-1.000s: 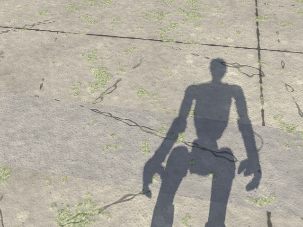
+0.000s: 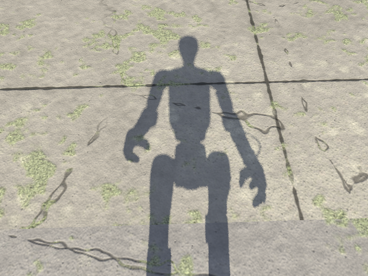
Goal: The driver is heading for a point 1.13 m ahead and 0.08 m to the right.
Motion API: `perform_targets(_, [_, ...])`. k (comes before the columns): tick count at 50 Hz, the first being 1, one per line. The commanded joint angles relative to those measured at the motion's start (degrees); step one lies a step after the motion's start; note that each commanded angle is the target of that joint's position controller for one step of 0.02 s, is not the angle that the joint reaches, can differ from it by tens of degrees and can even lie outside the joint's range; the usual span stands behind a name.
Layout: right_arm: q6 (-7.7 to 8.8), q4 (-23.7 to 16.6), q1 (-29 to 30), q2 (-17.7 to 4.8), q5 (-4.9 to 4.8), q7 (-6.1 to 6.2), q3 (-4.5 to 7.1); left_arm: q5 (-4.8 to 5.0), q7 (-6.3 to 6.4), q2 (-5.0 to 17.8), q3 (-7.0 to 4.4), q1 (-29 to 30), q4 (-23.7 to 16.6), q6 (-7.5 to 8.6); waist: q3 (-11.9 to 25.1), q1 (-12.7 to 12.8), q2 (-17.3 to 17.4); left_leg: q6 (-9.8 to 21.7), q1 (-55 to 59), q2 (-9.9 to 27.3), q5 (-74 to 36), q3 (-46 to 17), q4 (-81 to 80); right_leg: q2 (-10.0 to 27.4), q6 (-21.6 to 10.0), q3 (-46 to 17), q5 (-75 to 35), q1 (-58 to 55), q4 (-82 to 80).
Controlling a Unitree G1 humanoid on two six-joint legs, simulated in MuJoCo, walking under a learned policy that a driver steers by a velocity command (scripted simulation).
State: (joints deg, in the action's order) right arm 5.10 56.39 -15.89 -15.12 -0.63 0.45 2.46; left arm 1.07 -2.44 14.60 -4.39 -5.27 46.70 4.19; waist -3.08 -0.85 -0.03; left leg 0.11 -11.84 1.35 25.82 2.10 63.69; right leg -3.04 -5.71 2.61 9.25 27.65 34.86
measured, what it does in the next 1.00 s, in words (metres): walks ahead: left foot, then right foot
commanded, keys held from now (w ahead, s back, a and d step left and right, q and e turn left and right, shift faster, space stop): w+e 0.18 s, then w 0.82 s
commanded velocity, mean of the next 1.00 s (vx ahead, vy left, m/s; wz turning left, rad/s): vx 0.50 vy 0.00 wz -0.22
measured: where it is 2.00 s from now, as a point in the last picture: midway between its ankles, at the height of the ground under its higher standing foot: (215, 134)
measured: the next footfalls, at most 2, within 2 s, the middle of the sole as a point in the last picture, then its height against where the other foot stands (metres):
left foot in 0.40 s outside the picture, level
right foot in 0.94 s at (239, 208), level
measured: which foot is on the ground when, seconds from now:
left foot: up 0.00-0.38, down 0.40-0.96, up 0.98-1.00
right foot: down 0.00-0.42, up 0.44-0.92, down 0.94-1.00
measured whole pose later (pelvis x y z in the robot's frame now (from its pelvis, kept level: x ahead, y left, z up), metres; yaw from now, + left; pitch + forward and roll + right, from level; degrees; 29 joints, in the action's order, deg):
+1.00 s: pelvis +0.57 -0.06 +0.01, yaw -11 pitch +3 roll +0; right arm 3.7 54.6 -21.7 -16.2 -0.9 0.0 2.6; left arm 0.2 -1.6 14.3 -2.6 -2.8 40.3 5.5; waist -1.2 -3.6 0.5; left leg 1.0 -9.4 0.1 27.3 -1.9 50.2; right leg -0.4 -3.6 2.4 7.5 27.1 32.0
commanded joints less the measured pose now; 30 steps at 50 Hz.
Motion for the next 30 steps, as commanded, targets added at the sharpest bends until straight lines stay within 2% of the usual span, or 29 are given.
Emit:
perform_targets(1, [4.80,-7.5,5.2,-7.1,-1.29,-0.74,1.07,-0.47,0.77,8.1,-2.16,-11.1,-1.1,0.56,10.8,4.4,-0.3,2.3,-32.5,3.2,-4.2,-7.4,11.2,17.0,-12.7,-30.0,-4.4,-35.1,-18.3])
perform_targets(2, [4.21,-7.1,5.4,-8.0,-0.11,-0.25,1.86,-0.69,0.81,6.2,-1.55,-7.8,-2.2,0.78,8.3,2.3,0.8,1.9,-28.3,5.0,-6.0,-7.1,5.8,15.1,-11.4,-25.4,-9.4,-27.9,-19.4])
perform_targets(3, [3.26,-7.3,4.5,-7.8,0.28,-0.22,2.12,-1.12,0.95,5.7,-1.23,-6.2,-3.1,0.79,7.1,0.6,0.1,1.3,-24.8,5.7,-6.8,-7.3,3.6,14.0,-11.5,-23.9,-11.7,-22.8,-20.8])
perform_targets(5, [1.80,-8.1,4.1,-6.2,1.04,-0.02,2.15,-0.63,1.48,7.3,-1.55,-6.6,-3.4,0.84,5.7,-0.7,-0.6,-0.7,-22.8,5.7,-7.9,-6.3,-2.3,13.1,-12.0,-21.6,-14.6,-17.4,-22.5])
perform_targets(8, [1.14,-10.7,10.5,-4.9,1.63,0.33,1.80,-0.23,2.76,9.9,-2.32,-9.2,-3.4,0.69,3.4,0.7,-1.6,-3.2,-23.1,4.0,-18.1,-4.9,-15.3,10.5,-10.6,-17.6,-14.1,-13.3,-23.5])
perform_targets(10, [1.35,-11.7,14.3,-3.8,1.40,0.01,1.33,-0.06,3.19,9.8,-2.31,-10.4,-3.3,0.31,2.9,2.3,-3.2,-3.3,-19.9,2.0,-26.9,-4.2,-25.3,8.0,-8.3,-14.8,-10.4,-11.6,-22.9])
perform_targets(12, [1.70,-12.6,17.4,-3.3,0.88,-0.52,0.92,-0.13,3.16,9.2,-2.13,-12.9,-2.3,0.27,3.0,4.4,-4.5,-2.9,-16.7,0.7,-34.0,-3.3,-30.6,8.3,-6.9,-14.6,-7.2,-11.6,-22.9])
perform_targets(15, [2.21,-13.8,19.6,-4.9,0.41,-1.22,1.11,0.04,3.07,8.3,-1.82,-15.5,-0.6,0.25,2.4,5.3,-5.2,-1.3,-17.5,0.9,-33.0,-4.7,-34.3,10.9,-6.3,-17.3,-5.4,-17.6,-20.0])
perform_targets(17, [2.74,-14.3,19.4,-6.5,0.44,-1.69,1.49,-0.19,3.29,8.6,-1.90,-16.1,-0.3,-0.11,2.3,4.6,-5.8,0.3,-18.0,0.9,-28.1,-4.9,-35.9,13.3,-5.8,-19.7,-7.6,-22.4,-17.1])
perform_targets(18, [3.00,-14.2,18.4,-7.1,0.42,-1.80,1.66,-0.35,3.40,9.0,-2.01,-16.0,-0.2,-0.38,2.3,3.8,-6.5,1.2,-16.9,0.7,-25.3,-4.4,-36.3,14.1,-5.3,-20.4,-10.4,-24.0,-15.5])
perform_targets(19, [3.23,-13.5,15.3,-7.9,0.50,-1.79,2.06,-0.42,3.46,9.1,-1.97,-15.4,-0.5,-0.63,3.3,1.9,-6.8,2.4,-13.0,-0.3,-23.7,-3.1,-37.8,13.4,-4.6,-20.2,-16.5,-24.9,-12.4])
perform_targets(20, [3.46,-11.7,9.0,-9.7,0.91,-1.59,3.02,-0.61,3.40,8.0,-1.49,-14.9,-0.9,-0.74,7.4,-1.1,-6.0,4.3,-4.1,-0.3,-24.2,-2.9,-38.1,10.5,-3.3,-18.2,-23.7,-24.3,-5.2])
perform_targets(21, [3.56,-10.3,-0.4,-12.4,1.52,-1.41,3.80,-1.23,3.32,6.1,-0.53,-14.5,-2.1,-0.76,15.4,-5.0,-2.0,8.0,10.6,7.4,-25.2,-10.9,-36.1,6.9,-1.3,-14.7,-17.2,-17.3,9.5])
perform_targets(22, [2.72,-7.8,-8.0,-17.1,1.59,-1.60,5.38,0.05,3.01,2.1,0.59,-23.2,-2.1,0.19,23.0,-3.0,15.0,17.6,31.6,19.2,-13.6,-35.5,-40.1,-2.0,3.5,-9.0,7.3,4.3,30.3])
perform_targets(23, [2.42,-7.4,-8.5,-12.2,-0.06,-2.16,4.15,0.54,3.03,5.3,0.38,-22.2,-1.6,0.76,21.4,-4.2,14.9,17.5,32.6,20.6,-1.2,-46.1,-46.7,-1.2,3.4,-12.9,23.9,13.4,36.9])
perform_targets(24, [2.22,-8.3,-4.5,-8.9,-0.45,-2.10,3.16,1.10,2.94,9.0,-0.53,-16.1,-2.7,1.01,12.6,-4.6,8.7,14.6,25.5,18.9,2.3,-38.8,-47.5,1.9,2.9,-13.1,19.5,17.5,39.6])
perform_targets(25, [1.75,-9.5,-0.1,-7.8,0.20,-1.98,2.62,0.59,3.04,8.8,-0.41,-11.9,-3.8,1.09,8.1,-3.4,3.9,12.8,17.7,16.6,-2.0,-31.8,-48.4,4.9,2.8,-10.2,14.6,16.4,38.0])
perform_targets(26, [1.53,-9.8,2.4,-6.6,0.68,-2.02,2.14,-0.30,3.09,8.3,-0.52,-9.6,-4.5,1.16,4.5,-2.2,2.7,12.8,11.0,14.7,-7.7,-27.2,-50.1,6.8,3.0,-9.0,11.3,15.3,34.2])
perform_targets(27, [1.64,-9.8,3.4,-5.6,1.26,-2.00,1.69,-0.62,3.08,7.6,-0.73,-9.9,-4.6,0.99,3.7,-0.7,4.1,12.2,7.2,12.9,-12.5,-23.8,-51.3,8.6,3.0,-8.7,9.0,12.3,31.3])
perform_targets(28, [1.65,-9.6,3.5,-5.3,1.32,-2.05,1.54,-0.57,3.01,6.6,-0.62,-10.8,-4.5,0.73,3.9,0.1,5.3,12.2,5.2,11.6,-15.7,-21.3,-52.5,9.2,3.2,-8.1,8.0,10.1,29.5])
perform_targets(30, [1.86,-8.8,2.2,-6.4,0.79,-1.86,1.79,-0.62,3.03,4.9,-0.24,-10.9,-4.7,0.35,3.9,0.5,5.6,13.1,3.9,11.2,-21.6,-17.5,-54.2,9.9,4.1,-6.8,6.4,10.0,25.7])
